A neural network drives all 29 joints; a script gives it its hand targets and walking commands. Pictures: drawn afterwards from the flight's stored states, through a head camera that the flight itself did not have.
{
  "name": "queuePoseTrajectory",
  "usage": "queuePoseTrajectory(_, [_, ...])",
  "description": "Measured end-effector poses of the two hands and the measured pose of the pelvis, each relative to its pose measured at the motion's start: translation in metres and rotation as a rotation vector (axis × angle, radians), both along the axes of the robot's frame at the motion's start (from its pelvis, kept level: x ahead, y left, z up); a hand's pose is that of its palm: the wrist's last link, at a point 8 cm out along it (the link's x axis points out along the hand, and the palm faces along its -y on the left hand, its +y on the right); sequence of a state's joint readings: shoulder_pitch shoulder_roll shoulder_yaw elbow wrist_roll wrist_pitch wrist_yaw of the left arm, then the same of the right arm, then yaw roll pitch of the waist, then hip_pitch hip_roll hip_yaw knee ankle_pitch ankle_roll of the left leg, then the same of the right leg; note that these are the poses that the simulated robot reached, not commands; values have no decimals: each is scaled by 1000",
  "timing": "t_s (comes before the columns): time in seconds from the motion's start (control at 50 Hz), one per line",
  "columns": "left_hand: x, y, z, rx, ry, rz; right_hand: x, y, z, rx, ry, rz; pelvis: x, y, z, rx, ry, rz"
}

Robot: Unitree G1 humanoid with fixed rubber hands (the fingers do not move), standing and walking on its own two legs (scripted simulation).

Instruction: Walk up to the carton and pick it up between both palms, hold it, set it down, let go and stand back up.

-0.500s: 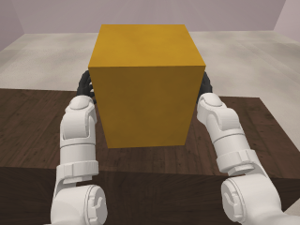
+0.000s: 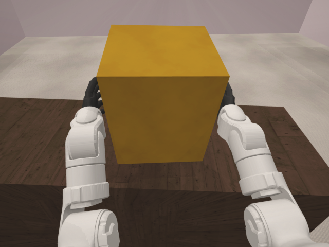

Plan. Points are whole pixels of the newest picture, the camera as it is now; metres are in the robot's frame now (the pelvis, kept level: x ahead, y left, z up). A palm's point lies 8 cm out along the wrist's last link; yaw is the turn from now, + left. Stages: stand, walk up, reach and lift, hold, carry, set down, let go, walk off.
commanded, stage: hold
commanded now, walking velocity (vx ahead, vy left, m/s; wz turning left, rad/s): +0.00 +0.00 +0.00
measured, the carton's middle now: (159, 97) +0.39 +0.00 +0.23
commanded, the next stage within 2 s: none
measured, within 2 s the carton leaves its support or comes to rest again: neither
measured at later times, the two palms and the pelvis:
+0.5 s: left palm (92, 108) +0.36 +0.15 +0.22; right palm (225, 108) +0.36 -0.15 +0.21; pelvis -0.01 -0.01 +0.00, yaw +1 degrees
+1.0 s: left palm (92, 111) +0.37 +0.16 +0.21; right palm (221, 108) +0.37 -0.14 +0.21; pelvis +0.00 +0.00 +0.00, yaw +1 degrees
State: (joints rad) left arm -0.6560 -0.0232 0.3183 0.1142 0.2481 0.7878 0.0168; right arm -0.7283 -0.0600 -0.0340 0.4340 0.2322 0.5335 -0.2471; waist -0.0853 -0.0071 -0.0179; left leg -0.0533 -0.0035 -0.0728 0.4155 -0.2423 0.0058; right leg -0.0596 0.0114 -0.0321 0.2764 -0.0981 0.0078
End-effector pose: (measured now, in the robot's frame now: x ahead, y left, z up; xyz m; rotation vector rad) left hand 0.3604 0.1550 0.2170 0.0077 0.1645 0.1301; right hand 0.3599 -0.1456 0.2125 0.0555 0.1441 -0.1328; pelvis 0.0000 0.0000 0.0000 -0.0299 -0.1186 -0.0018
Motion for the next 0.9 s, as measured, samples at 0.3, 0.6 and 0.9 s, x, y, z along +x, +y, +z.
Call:
queuePoseTrajectory(0.3, [-3,0,4,3,8,2,-3,0,-1,3,7,-2,-6,-5,0,6,-8,5])
queuePoseTrajectory(0.6, [3,2,2,-8,25,4,3,3,-1,-2,23,0,-7,-9,0,14,6,8])
queuePoseTrajectory(0.9, [9,8,-5,-1,15,7,12,7,-2,-1,13,7,1,-4,0,5,17,20])
